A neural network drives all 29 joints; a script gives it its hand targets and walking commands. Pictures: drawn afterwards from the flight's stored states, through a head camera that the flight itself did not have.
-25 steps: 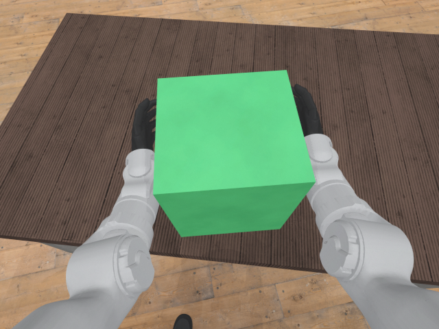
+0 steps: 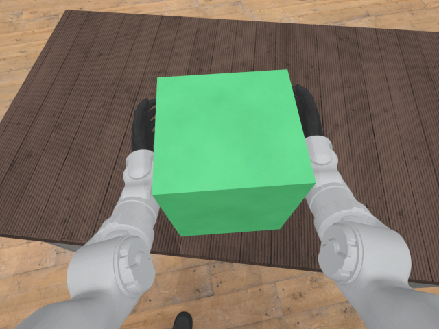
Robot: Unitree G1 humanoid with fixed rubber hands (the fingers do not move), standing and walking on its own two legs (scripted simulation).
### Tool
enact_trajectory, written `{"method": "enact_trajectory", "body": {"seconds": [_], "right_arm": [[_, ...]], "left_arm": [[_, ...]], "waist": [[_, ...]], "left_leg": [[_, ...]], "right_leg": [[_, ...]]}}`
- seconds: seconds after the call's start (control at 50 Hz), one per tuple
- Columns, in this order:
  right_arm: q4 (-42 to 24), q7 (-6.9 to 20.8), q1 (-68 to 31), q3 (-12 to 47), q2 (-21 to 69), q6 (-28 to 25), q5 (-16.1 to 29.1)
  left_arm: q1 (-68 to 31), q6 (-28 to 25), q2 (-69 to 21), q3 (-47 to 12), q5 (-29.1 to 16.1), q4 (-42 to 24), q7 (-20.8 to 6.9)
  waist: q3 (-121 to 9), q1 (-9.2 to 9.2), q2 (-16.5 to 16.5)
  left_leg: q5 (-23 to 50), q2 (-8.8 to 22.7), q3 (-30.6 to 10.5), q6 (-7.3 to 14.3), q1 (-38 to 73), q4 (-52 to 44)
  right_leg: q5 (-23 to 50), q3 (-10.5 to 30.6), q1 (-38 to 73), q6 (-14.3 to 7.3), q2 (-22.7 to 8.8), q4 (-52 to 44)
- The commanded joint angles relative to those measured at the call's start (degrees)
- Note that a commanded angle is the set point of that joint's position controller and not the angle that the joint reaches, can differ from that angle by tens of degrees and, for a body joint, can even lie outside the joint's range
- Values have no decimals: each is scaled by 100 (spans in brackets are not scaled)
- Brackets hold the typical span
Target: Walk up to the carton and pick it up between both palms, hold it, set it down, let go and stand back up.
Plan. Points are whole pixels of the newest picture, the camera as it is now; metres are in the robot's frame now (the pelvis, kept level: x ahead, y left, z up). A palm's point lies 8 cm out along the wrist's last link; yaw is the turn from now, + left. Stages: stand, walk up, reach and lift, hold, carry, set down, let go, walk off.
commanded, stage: reach and lift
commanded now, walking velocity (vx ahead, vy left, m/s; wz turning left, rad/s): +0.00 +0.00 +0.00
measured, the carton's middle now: (227, 163) +0.41 +0.02 +0.00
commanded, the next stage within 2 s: none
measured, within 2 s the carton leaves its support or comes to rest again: leaves its support in 0.68 s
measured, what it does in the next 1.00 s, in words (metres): stands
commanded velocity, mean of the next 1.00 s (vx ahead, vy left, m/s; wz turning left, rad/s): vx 0.00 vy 0.00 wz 0.00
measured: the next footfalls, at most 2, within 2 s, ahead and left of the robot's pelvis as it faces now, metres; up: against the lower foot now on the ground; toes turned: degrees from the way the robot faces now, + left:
none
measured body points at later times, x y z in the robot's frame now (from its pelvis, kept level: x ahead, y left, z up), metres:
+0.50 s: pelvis +0.00 +0.00 +0.00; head +0.12 +0.00 +0.44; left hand +0.44 +0.17 +0.02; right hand +0.47 -0.13 +0.04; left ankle -0.01 +0.18 -0.73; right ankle -0.07 -0.08 -0.72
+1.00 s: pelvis -0.01 +0.01 +0.00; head +0.09 +0.01 +0.44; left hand +0.42 +0.18 +0.03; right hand +0.45 -0.12 +0.06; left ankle -0.01 +0.18 -0.73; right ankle -0.06 -0.08 -0.72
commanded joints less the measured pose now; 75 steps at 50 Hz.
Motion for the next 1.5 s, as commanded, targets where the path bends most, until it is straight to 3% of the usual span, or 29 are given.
{"method": "enact_trajectory", "body": {"seconds": [0.0,0.06,0.08,0.2,0.22,0.26,0.32,0.38,0.4,0.46,0.54,0.56,0.58,0.6,0.62,0.7,0.72,0.74,0.78,0.9,0.94,1.0,1.06,1.1,1.16,1.2,1.26,1.32,1.48], "right_arm": [[-140,574,-1580,1285,3671,-401,-1150],[-208,563,-1612,1248,3717,-386,-1184],[-199,562,-1693,1180,3717,-397,-1197],[-286,498,-1571,1351,3820,-460,-1220],[-262,485,-1577,1305,3832,-475,-1227],[-151,481,-1531,1264,3847,-495,-1224],[-141,487,-1572,1411,3849,-675,-1189],[-359,466,-1720,1574,3807,-966,-1170],[-422,443,-1809,1466,3764,-1039,-1271],[-334,415,-1860,1580,3741,-1297,-1282],[-319,424,-2032,1640,3506,-1555,-1326],[-216,420,-2004,1580,3502,-1582,-1384],[-240,434,-2085,1664,3439,-1666,-1309],[-113,428,-2005,1571,3378,-1658,-1360],[-192,428,-2076,1683,3437,-1736,-1359],[-239,427,-2096,1757,3297,-1905,-1352],[-92,422,-2127,1637,3273,-1924,-1376],[27,419,-2143,1685,3219,-1943,-1290],[91,418,-2121,1672,3160,-1979,-1279],[-14,406,-2304,1820,3025,-2072,-1173],[137,400,-2193,1809,2984,-2055,-1182],[167,395,-2154,1934,3010,-1994,-1137],[297,393,-2198,1860,2963,-1936,-1113],[200,364,-2146,1955,3022,-1834,-1059],[294,360,-2116,1896,3062,-1709,-1022],[140,362,-2231,2045,3155,-1656,-978],[102,343,-2239,1998,3248,-1535,-920],[117,307,-2179,2026,3414,-1347,-875],[-158,280,-2498,1977,3897,-967,-801]], "left_arm": [[-1558,75,-2932,-1014,949,171,-876],[-1671,103,-2913,-943,997,219,-878],[-1784,95,-2919,-1041,982,180,-872],[-1725,82,-2909,-994,962,289,-889],[-1700,62,-2936,-1067,929,363,-880],[-1686,88,-2989,-1067,906,406,-890],[-1727,-21,-3251,-1348,837,73,-820],[-1730,-118,-3313,-1445,794,22,-766],[-1889,-168,-3323,-1578,771,9,-768],[-1967,-287,-3329,-1565,761,-65,-750],[-1878,-369,-3446,-1657,809,-233,-699],[-1985,-400,-3479,-1751,782,-365,-685],[-1869,-413,-3528,-1713,800,-351,-685],[-1967,-437,-3473,-1717,805,-298,-700],[-1883,-470,-3483,-1710,817,-319,-702],[-1931,-567,-3488,-1780,817,-278,-736],[-1974,-569,-3582,-1866,810,-335,-733],[-1969,-579,-3611,-1861,756,-362,-733],[-1948,-610,-3646,-1985,736,-389,-730],[-1858,-654,-3584,-1922,744,-366,-772],[-1927,-665,-3603,-2006,726,-357,-769],[-1948,-664,-3515,-2016,684,-445,-764],[-2070,-620,-3511,-2065,650,-512,-756],[-2113,-559,-3414,-2042,626,-485,-784],[-2269,-490,-3380,-2191,571,-533,-754],[-2397,-495,-3259,-2153,506,-609,-740],[-2811,-474,-3205,-2349,322,-842,-700],[-2996,-386,-3111,-2348,252,-813,-715],[-3626,-238,-2589,-2006,157,-724,-871]], "waist": [[-2965,210,-167],[-2851,181,-337],[-3012,86,-189],[-3105,159,-345],[-3033,66,-349],[-3049,49,-329],[-3459,113,-72],[-3751,200,-212],[-3863,70,-280],[-3819,133,-364],[-4062,166,-207],[-4066,49,-195],[-4117,179,-178],[-4036,66,-248],[-4069,168,-294],[-4178,110,-459],[-4120,6,-316],[-4119,71,-265],[-4141,-4,-186],[-4338,120,-242],[-4348,12,-211],[-4447,43,-232],[-4402,3,-65],[-4320,12,-213],[-4300,-118,-54],[-4447,-17,-202],[-4517,-187,-183],[-4446,-213,-194],[-4095,-73,-467]], "left_leg": [[2822,-210,1055,616,1441,-141],[2331,-249,1130,719,701,-413],[2443,-238,1108,676,838,-369],[2393,-246,1103,737,620,-365],[2303,-239,1113,736,374,-428],[2412,-198,1052,759,652,-383],[3098,-171,999,610,1320,-78],[3169,-192,1062,601,1103,-74],[3054,-206,1057,610,947,-111],[3024,-180,1073,641,874,-145],[3643,-136,1006,499,1549,129],[3635,-131,1004,521,1550,130],[3782,-99,999,484,1710,187],[3613,-138,1030,489,1680,179],[3473,-134,1037,503,1536,135],[3125,-157,1105,528,1033,6],[3293,-141,1052,482,1309,60],[3537,-98,976,447,1726,195],[3799,-78,953,382,2225,369],[3673,-86,918,321,2391,504],[3696,-68,908,282,2477,533],[3733,-87,895,278,2512,588],[3650,-60,865,219,2765,608],[3337,-101,941,250,2579,596],[3112,-127,927,222,2428,518],[2694,-172,997,293,2050,453],[2372,-194,971,292,1831,310],[2089,-224,1010,339,1829,245],[715,-291,1127,551,1175,-184]], "right_leg": [[5977,274,2325,724,-329,388],[6111,347,2817,761,-413,439],[6018,291,2754,740,-362,469],[6421,357,2884,825,-449,536],[6562,349,3017,802,-448,587],[6408,307,2740,837,-444,584],[6292,221,2202,717,-351,523],[6425,238,2469,684,-340,512],[6402,214,2594,674,-318,522],[6627,244,2680,721,-393,521],[6394,99,2254,637,-292,384],[6258,76,2141,592,-260,365],[6234,70,2084,563,-232,330],[6060,63,2184,542,-207,267],[6102,72,2282,535,-242,268],[6292,129,2922,511,-229,313],[6130,61,2677,521,-178,300],[6067,38,2277,532,-178,240],[5782,-41,1855,460,-72,113],[5686,2,1971,449,-50,51],[5591,-22,1864,445,-4,28],[5654,44,1945,456,-3,-3],[5115,-2,1682,401,65,-108],[4972,69,1956,365,53,-211],[4863,91,2234,321,96,-189],[4838,170,2609,306,91,-192],[4755,215,2918,302,73,-171],[4560,288,3037,291,41,-275],[3555,624,3641,443,-198,-373]]}}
